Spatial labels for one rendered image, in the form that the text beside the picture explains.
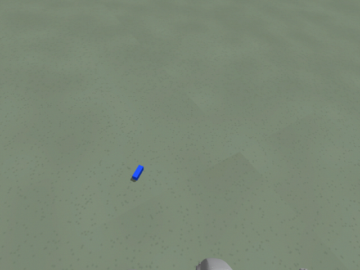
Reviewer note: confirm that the small box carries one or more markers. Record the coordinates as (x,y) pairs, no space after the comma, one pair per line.
(138,172)

